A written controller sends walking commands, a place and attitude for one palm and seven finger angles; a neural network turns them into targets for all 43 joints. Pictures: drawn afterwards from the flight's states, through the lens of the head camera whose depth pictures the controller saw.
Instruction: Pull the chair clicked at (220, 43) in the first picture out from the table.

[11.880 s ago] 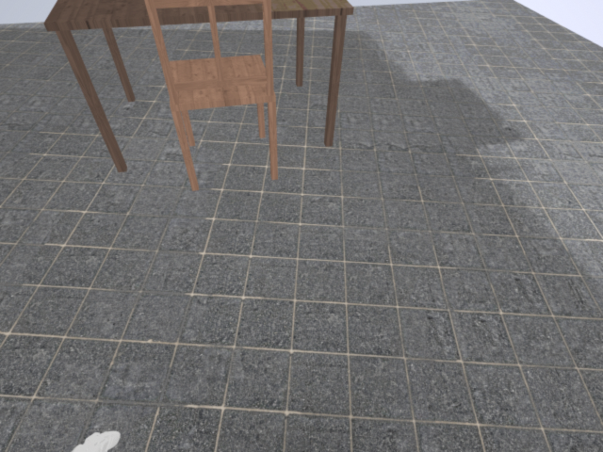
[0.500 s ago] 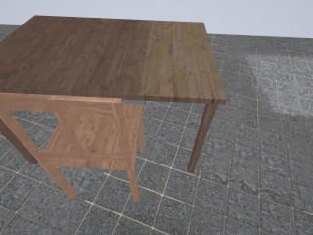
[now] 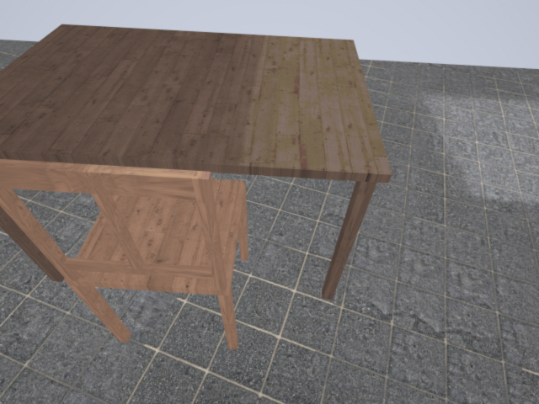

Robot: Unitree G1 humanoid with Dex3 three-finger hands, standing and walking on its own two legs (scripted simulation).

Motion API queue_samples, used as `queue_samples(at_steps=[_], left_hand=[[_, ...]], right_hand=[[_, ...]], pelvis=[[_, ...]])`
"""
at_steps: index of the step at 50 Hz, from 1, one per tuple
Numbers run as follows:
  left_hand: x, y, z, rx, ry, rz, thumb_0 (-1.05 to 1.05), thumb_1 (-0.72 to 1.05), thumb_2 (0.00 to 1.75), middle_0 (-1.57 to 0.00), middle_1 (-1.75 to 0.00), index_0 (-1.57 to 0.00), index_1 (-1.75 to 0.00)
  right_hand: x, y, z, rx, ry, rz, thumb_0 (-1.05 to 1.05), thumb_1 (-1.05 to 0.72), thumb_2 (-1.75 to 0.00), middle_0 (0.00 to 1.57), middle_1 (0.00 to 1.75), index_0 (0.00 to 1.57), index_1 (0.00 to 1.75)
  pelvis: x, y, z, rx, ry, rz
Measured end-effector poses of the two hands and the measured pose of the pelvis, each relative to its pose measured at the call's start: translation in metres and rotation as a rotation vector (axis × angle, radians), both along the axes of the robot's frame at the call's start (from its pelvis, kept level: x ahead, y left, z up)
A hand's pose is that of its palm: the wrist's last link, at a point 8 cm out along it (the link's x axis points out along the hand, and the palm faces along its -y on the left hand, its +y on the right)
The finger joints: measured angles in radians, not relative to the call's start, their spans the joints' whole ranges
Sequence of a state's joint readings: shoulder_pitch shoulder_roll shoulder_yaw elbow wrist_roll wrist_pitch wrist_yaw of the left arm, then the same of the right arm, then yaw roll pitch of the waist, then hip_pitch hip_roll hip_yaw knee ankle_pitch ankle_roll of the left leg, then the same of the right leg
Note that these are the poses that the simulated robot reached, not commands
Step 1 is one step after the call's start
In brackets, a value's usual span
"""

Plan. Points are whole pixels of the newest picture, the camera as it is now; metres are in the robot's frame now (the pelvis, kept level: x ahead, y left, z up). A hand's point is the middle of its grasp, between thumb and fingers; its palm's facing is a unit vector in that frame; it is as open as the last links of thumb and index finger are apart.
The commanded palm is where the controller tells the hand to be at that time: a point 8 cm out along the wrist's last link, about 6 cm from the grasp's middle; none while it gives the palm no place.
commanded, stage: look again from close up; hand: left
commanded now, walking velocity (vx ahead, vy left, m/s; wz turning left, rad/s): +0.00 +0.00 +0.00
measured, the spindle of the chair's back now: (121, 233) +0.45 +0.34 -0.09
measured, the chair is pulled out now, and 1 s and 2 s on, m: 0.00 0.00 0.00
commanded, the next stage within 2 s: raise the hand toward the chair's back in 1.20 s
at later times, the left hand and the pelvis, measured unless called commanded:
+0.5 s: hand out of the picture -0.01 +0.16 -0.18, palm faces +0.04 -0.98 -0.18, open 7.4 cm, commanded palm none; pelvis +0.01 +0.00 +0.00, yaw +0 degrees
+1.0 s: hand out of the picture +0.00 +0.16 -0.18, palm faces +0.04 -0.98 -0.19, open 7.4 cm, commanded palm none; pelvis +0.01 -0.01 +0.00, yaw +1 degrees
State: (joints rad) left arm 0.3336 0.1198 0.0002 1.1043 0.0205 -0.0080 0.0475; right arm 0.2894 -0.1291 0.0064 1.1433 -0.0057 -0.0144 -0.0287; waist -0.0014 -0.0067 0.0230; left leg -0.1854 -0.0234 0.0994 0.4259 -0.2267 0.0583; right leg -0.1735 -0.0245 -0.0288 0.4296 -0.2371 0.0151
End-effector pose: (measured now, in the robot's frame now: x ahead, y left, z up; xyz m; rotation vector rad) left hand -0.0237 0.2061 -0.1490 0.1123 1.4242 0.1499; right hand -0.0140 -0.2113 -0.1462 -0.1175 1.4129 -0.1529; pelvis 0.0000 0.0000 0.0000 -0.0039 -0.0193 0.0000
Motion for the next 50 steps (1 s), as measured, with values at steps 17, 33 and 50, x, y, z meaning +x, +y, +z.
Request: queue_samples(at_steps=[17, 33, 50], left_hand=[[0.003, 0.002, 0.002, 0.009, 0.009, 0.001, 0.00, 0.91, 0.89, -0.20, -0.29, -0.20, -0.30], [0.012, -0.001, 0.003, 0.011, -0.001, 0.000, 0.00, 0.91, 0.89, -0.20, -0.29, -0.20, -0.30], [0.019, 0.000, 0.004, 0.024, -0.010, 0.002, 0.00, 0.91, 0.89, -0.20, -0.29, -0.20, -0.30]], right_hand=[[0.003, -0.002, 0.000, 0.002, 0.007, 0.003, 0.00, -0.90, -0.90, 0.20, 0.30, 0.20, 0.30], [0.010, -0.008, 0.001, -0.004, 0.005, 0.009, 0.00, -0.90, -0.90, 0.20, 0.30, 0.20, 0.30], [0.022, -0.019, 0.002, -0.016, -0.009, 0.028, 0.00, -0.90, -0.90, 0.20, 0.30, 0.20, 0.30]], pelvis=[[0.005, -0.002, 0.001, 0.002, 0.003, 0.000], [0.010, -0.006, 0.001, 0.004, 0.006, 0.003], [0.013, -0.011, 0.002, 0.004, 0.006, 0.009]])
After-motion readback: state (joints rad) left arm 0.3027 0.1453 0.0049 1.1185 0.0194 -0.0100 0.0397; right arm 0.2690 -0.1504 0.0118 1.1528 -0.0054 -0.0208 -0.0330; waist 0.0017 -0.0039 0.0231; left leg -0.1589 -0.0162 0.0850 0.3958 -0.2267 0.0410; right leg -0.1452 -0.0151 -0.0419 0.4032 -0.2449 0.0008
